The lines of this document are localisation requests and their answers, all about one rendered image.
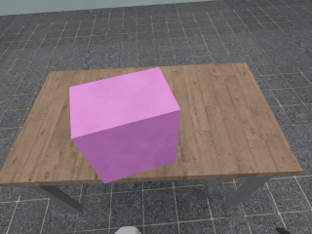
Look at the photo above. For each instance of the carton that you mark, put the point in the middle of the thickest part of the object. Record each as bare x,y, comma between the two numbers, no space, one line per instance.
125,125

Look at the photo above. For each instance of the table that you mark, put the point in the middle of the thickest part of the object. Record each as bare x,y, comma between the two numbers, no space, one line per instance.
226,130

